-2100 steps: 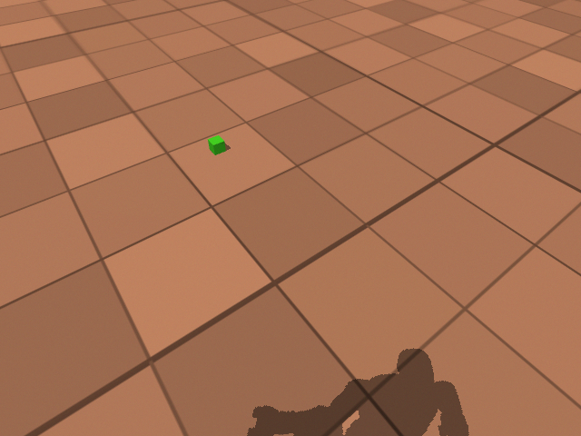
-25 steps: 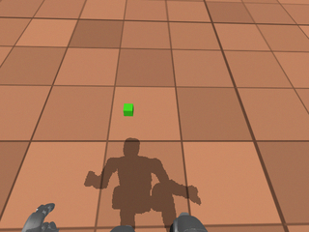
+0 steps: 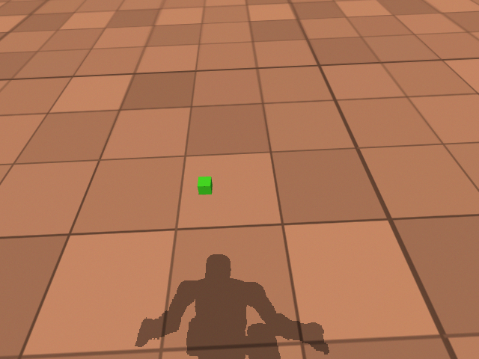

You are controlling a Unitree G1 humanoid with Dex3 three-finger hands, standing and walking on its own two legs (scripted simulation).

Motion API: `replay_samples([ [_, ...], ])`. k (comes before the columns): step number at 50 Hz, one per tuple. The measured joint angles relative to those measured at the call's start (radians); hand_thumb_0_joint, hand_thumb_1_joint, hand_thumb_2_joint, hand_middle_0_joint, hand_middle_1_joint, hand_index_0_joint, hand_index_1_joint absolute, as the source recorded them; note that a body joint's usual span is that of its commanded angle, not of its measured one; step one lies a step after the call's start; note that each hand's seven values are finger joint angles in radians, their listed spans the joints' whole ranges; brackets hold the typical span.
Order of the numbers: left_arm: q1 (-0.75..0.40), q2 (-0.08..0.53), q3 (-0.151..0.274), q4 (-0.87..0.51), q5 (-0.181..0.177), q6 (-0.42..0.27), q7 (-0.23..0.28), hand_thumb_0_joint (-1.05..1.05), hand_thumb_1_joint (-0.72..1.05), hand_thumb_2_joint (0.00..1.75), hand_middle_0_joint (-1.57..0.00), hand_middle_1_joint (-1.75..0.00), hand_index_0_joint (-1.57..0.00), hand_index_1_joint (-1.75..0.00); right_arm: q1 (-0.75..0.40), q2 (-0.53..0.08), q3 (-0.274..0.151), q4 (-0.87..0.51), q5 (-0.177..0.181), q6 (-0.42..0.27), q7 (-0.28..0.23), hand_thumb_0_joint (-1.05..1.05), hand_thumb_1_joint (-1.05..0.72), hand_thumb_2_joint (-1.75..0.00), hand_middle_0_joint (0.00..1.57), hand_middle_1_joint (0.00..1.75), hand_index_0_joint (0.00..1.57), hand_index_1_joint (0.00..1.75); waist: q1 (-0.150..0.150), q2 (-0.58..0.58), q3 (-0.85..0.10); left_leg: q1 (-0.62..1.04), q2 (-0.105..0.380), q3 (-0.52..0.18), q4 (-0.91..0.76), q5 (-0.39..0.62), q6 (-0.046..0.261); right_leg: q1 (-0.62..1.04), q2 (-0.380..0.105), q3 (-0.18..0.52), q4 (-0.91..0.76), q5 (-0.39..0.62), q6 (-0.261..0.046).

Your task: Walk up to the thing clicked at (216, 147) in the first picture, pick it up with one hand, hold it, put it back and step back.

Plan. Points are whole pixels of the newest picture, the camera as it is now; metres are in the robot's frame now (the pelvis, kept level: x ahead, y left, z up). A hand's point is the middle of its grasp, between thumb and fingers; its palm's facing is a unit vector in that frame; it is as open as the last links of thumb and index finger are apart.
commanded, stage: step back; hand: left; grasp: from above
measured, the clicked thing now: (205, 185) +1.08 +0.29 -0.73
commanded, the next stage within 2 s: stand in 0.88 s
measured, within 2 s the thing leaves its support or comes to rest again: neither
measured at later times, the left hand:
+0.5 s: hand out of the picture +0.11 +0.26 -0.14, palm faces +0.05 -0.93 -0.37, open 7.4 cm
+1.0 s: hand out of the picture +0.14 +0.28 -0.14, palm faces +0.05 -0.94 -0.35, open 7.4 cm
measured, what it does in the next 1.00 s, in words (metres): steps on the spot: left foot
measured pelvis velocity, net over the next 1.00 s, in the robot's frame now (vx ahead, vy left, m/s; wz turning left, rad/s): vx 0.04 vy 0.02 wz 0.04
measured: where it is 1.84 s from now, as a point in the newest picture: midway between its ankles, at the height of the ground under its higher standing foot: outside the picture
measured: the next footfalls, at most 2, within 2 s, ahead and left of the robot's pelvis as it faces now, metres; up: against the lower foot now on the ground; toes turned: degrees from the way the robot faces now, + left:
left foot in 0.06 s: +0.08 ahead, +0.14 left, +0.00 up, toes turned +2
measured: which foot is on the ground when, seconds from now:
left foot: up 0.00-0.04, down 0.06-1.00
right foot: down 0.00-1.00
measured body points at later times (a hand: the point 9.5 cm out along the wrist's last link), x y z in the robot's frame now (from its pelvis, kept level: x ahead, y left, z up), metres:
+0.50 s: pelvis +0.02 +0.00 +0.00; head +0.03 +0.00 +0.45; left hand +0.10 +0.31 -0.12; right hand +0.11 -0.31 -0.13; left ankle +0.03 +0.13 -0.72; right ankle +0.04 -0.12 -0.73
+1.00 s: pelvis +0.04 +0.02 +0.02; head +0.06 +0.03 +0.46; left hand +0.13 +0.33 -0.11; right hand +0.18 -0.27 -0.11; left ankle +0.04 +0.14 -0.73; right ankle +0.04 -0.12 -0.73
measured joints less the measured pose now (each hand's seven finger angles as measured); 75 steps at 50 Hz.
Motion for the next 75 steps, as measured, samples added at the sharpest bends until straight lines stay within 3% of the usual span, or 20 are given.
replay_samples([
  [3,-0.013,0.017,0.002,-0.009,-0.004,-0.002,-0.004,0.00,0.90,0.90,-0.21,-0.30,-0.20,-0.30,0.028,0.006,-0.001,0.032,-0.004,-0.011,0.007,0.01,-0.90,-0.90,0.21,0.30,0.20,0.29,-0.006,-0.009,-0.001,0.096,0.022,0.041,-0.179,-0.012,0.007,-0.006,-0.020,-0.028,0.015,-0.010,0.012],
  [5,-0.025,0.035,0.000,-0.010,-0.009,0.006,-0.002,0.00,0.90,0.90,-0.21,-0.30,-0.20,-0.30,0.021,0.027,-0.004,0.050,-0.006,-0.026,0.005,0.01,-0.90,-0.90,0.20,0.30,0.20,0.29,-0.003,-0.053,0.021,0.143,-0.006,0.067,-0.273,0.141,0.017,-0.012,-0.057,-0.013,0.053,-0.027,0.023],
  [6,-0.027,0.039,-0.002,-0.006,-0.015,0.011,-0.001,0.00,0.90,0.90,-0.21,-0.30,-0.20,-0.30,0.018,0.037,-0.003,0.050,-0.007,-0.034,0.004,0.01,-0.90,-0.90,0.21,0.30,0.20,0.29,-0.002,-0.068,0.023,0.148,-0.015,0.078,-0.282,0.154,0.022,-0.025,-0.060,0.004,0.082,-0.039,0.017],
  [8,-0.033,0.042,-0.005,0.010,-0.022,0.023,-0.002,0.00,0.90,0.90,-0.20,-0.30,-0.20,-0.30,0.017,0.048,-0.001,0.039,-0.007,-0.051,0.007,0.01,-0.90,-0.90,0.21,0.30,0.21,0.29,-0.018,-0.067,0.014,0.145,-0.009,0.075,-0.281,0.145,0.037,-0.068,-0.033,0.021,0.183,-0.123,0.004],
  [11,-0.047,0.049,-0.006,0.017,-0.028,0.023,-0.006,0.00,0.90,0.90,-0.20,-0.30,-0.20,-0.30,0.015,0.063,0.007,0.021,-0.008,-0.067,0.005,0.01,-0.90,-0.90,0.21,0.30,0.21,0.30,-0.031,-0.070,0.011,0.158,0.005,0.073,-0.305,0.150,0.040,-0.114,-0.016,0.020,0.258,-0.146,-0.006],
  [14,-0.061,0.047,-0.005,0.017,-0.029,0.009,-0.013,0.00,0.90,0.90,-0.20,-0.30,-0.20,-0.30,0.003,0.062,0.010,0.013,-0.010,-0.066,0.005,0.01,-0.90,-0.90,0.21,0.30,0.21,0.30,-0.043,-0.063,0.012,0.163,0.020,0.068,-0.306,0.147,0.028,-0.108,-0.018,0.006,0.165,-0.115,-0.002],
  [18,-0.084,0.026,-0.004,0.023,-0.020,-0.016,-0.002,0.00,0.90,0.90,-0.20,-0.30,-0.20,-0.30,-0.016,0.046,0.016,0.015,0.007,-0.042,-0.004,0.01,-0.90,-0.90,0.21,0.30,0.21,0.30,-0.044,-0.024,0.015,0.133,0.051,0.039,-0.204,0.088,0.009,-0.041,0.010,-0.024,-0.020,0.087,0.006],
  [20,-0.092,0.012,-0.011,0.024,-0.017,-0.023,0.000,0.00,0.90,0.90,-0.20,-0.30,-0.20,-0.30,-0.024,0.047,0.018,0.027,0.011,-0.031,-0.012,0.01,-0.90,-0.90,0.21,0.30,0.21,0.30,-0.035,-0.019,0.004,0.103,0.037,0.015,-0.126,-0.017,0.013,-0.044,0.010,-0.030,-0.002,0.064,0.001],
  [22,-0.101,-0.002,-0.019,0.025,-0.018,-0.024,0.000,0.00,0.90,0.90,-0.20,-0.30,-0.20,-0.30,-0.031,0.043,0.019,0.035,0.014,-0.032,-0.014,0.01,-0.90,-0.90,0.21,0.30,0.21,0.29,-0.027,-0.022,0.000,0.086,0.023,0.022,-0.080,-0.062,0.015,-0.038,-0.002,-0.029,0.003,0.048,0.000],
  [25,-0.117,-0.017,-0.030,0.030,-0.020,-0.023,-0.001,0.00,0.90,0.90,-0.20,-0.30,-0.20,-0.30,-0.040,0.035,0.019,0.048,0.014,-0.044,-0.012,0.01,-0.90,-0.90,0.21,0.30,0.20,0.29,-0.025,-0.022,-0.002,0.099,0.032,0.052,-0.155,-0.014,0.022,-0.032,-0.019,-0.035,0.006,0.034,0.010],
  [27,-0.130,-0.019,-0.036,0.035,-0.024,-0.018,-0.002,0.00,0.90,0.90,-0.21,-0.30,-0.20,-0.30,-0.049,0.035,0.016,0.059,0.008,-0.052,-0.012,0.01,-0.90,-0.90,0.21,0.30,0.20,0.29,-0.027,-0.027,0.004,0.128,0.033,0.064,-0.247,0.125,0.018,-0.033,-0.029,-0.038,0.024,0.018,0.020],
  [28,-0.135,-0.016,-0.036,0.039,-0.027,-0.013,-0.002,0.00,0.90,0.90,-0.21,-0.30,-0.20,-0.30,-0.058,0.043,0.016,0.068,0.004,-0.053,-0.014,0.01,-0.90,-0.90,0.21,0.30,0.20,0.29,-0.025,-0.041,0.009,0.140,0.025,0.073,-0.262,0.146,0.014,-0.030,-0.038,-0.030,0.029,0.013,0.025],
  [38,-0.185,0.005,-0.040,0.092,-0.046,-0.009,0.008,0.00,0.90,0.90,-0.20,-0.30,-0.20,-0.30,-0.138,0.086,0.040,0.112,0.015,-0.057,-0.013,0.01,-0.90,-0.90,0.21,0.30,0.21,0.29,-0.024,-0.061,0.012,0.183,0.034,0.082,-0.325,0.139,0.019,0.036,-0.029,-0.023,-0.094,0.059,0.039],
  [52,-0.200,-0.006,-0.060,0.150,-0.045,-0.004,0.007,0.00,0.90,0.90,-0.20,-0.30,-0.20,-0.30,-0.203,0.085,0.048,0.131,0.023,-0.058,-0.010,0.01,-0.90,-0.90,0.21,0.30,0.21,0.29,-0.023,-0.049,0.010,0.266,0.025,0.096,-0.464,0.212,0.023,0.108,-0.037,-0.012,-0.219,0.128,0.049],
  [75,-0.132,-0.010,-0.075,0.185,-0.038,-0.005,-0.002,0.00,0.90,0.90,-0.20,-0.30,-0.20,-0.30,-0.120,0.068,0.051,0.188,0.018,-0.043,0.003,0.01,-0.90,-0.90,0.21,0.30,0.20,0.29,-0.036,-0.039,-0.001,0.255,0.044,0.088,-0.526,0.272,0.004,0.089,-0.018,-0.019,-0.264,0.177,0.029],
])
